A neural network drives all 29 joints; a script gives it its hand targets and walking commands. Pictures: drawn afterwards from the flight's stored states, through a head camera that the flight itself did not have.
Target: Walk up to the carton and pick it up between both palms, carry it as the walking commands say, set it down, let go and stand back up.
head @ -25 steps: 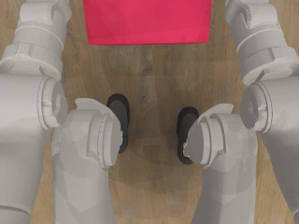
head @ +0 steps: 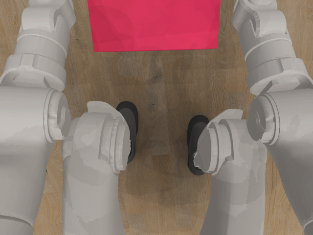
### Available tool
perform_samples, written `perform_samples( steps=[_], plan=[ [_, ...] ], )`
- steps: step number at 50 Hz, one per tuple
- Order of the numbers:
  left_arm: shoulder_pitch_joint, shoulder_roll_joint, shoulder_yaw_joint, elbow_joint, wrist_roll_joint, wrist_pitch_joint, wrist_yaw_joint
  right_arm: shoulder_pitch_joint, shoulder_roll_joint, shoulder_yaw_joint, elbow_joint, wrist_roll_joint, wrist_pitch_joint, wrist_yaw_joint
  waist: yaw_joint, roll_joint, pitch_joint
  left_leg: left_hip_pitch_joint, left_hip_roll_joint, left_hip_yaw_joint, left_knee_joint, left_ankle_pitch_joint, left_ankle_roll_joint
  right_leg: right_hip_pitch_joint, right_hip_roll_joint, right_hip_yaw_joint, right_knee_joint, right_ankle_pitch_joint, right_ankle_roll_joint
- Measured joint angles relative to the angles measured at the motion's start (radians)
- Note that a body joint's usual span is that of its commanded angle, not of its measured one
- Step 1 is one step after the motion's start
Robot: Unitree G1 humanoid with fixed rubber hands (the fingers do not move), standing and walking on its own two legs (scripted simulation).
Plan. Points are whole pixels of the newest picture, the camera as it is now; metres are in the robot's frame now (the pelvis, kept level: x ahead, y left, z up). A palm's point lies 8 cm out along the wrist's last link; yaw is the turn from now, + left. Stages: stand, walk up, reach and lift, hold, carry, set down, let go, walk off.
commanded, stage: reach and lift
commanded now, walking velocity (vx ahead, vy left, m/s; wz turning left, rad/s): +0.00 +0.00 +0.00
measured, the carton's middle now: out of the picture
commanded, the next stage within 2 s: none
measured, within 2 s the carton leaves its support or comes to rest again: neither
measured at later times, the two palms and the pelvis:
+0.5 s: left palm out of the picture +0.53 +0.23 -0.10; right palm out of the picture +0.56 -0.10 -0.10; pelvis +0.00 +0.00 +0.03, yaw +0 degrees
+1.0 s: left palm out of the picture +0.51 +0.22 -0.04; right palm out of the picture +0.54 -0.10 -0.04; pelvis +0.00 +0.01 +0.07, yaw +0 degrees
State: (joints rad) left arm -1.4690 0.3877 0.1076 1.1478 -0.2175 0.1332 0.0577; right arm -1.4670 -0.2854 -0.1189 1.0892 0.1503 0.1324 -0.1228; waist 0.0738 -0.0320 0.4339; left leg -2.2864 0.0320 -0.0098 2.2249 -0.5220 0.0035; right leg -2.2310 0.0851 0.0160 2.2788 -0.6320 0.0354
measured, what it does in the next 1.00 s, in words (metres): rises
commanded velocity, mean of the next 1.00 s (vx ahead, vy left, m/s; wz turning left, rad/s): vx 0.00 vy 0.00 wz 0.00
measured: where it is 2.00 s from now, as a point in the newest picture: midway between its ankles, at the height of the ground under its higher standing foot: (161, 148)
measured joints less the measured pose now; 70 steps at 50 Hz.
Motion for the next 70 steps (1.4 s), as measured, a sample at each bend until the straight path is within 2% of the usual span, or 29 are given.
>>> perform_samples(
  steps=[8,23,34,37,44,48,53,56,65,70],
  plan=[
    [0.008,-0.021,0.020,-0.035,0.017,0.024,0.026,0.012,0.002,-0.013,-0.029,-0.006,0.023,-0.025,-0.002,0.000,-0.051,-0.006,-0.014,-0.003,-0.023,0.018,-0.006,-0.008,0.009,0.006,-0.023,0.020,0.009],
    [0.081,-0.078,0.151,-0.175,0.166,0.117,0.004,0.065,0.058,-0.145,-0.122,-0.133,0.096,-0.015,-0.002,-0.011,-0.198,-0.026,-0.054,-0.024,-0.111,0.038,-0.025,-0.021,0.011,0.004,-0.114,0.036,0.010],
    [0.149,-0.143,0.227,-0.299,0.255,0.159,0.009,0.126,0.099,-0.211,-0.211,-0.181,0.118,-0.008,-0.010,-0.014,-0.280,-0.037,-0.073,-0.033,-0.154,0.034,-0.027,-0.025,0.021,0.012,-0.166,0.031,0.023],
    [0.170,-0.161,0.236,-0.332,0.264,0.167,0.026,0.145,0.110,-0.217,-0.237,-0.184,0.123,-0.010,-0.011,-0.013,-0.301,-0.036,-0.077,-0.035,-0.166,0.033,-0.028,-0.023,0.024,0.014,-0.179,0.030,0.026],
    [0.220,-0.212,0.257,-0.378,0.282,0.179,0.117,0.200,0.157,-0.241,-0.288,-0.208,0.137,-0.025,-0.016,-0.012,-0.375,-0.025,-0.089,-0.039,-0.212,0.038,-0.031,-0.012,0.028,0.021,-0.227,0.036,0.031],
    [0.240,-0.233,0.280,-0.383,0.310,0.185,0.098,0.227,0.176,-0.263,-0.302,-0.237,0.145,-0.033,-0.016,-0.010,-0.420,-0.012,-0.093,-0.041,-0.253,0.050,-0.031,0.000,0.029,0.025,-0.268,0.050,0.032],
    [0.254,-0.241,0.306,-0.390,0.344,0.198,0.029,0.242,0.174,-0.286,-0.303,-0.264,0.156,-0.003,-0.015,-0.008,-0.448,0.017,-0.097,-0.042,-0.306,0.069,-0.031,0.026,0.031,0.032,-0.321,0.071,0.033],
    [0.260,-0.248,0.317,-0.397,0.361,0.209,0.012,0.243,0.173,-0.298,-0.300,-0.275,0.165,0.010,-0.016,-0.007,-0.458,0.034,-0.099,-0.043,-0.333,0.079,-0.032,0.042,0.032,0.035,-0.347,0.081,0.033],
    [0.293,-0.276,0.338,-0.439,0.392,0.233,0.010,0.266,0.189,-0.317,-0.323,-0.297,0.186,0.027,-0.021,-0.012,-0.498,0.070,-0.103,-0.050,-0.388,0.089,-0.039,0.073,0.036,0.037,-0.401,0.096,0.029],
    [0.325,-0.296,0.340,-0.461,0.392,0.240,0.051,0.296,0.208,-0.314,-0.343,-0.301,0.195,0.029,-0.022,-0.012,-0.527,0.094,-0.104,-0.055,-0.417,0.089,-0.043,0.094,0.039,0.038,-0.430,0.099,0.026]
  ],
)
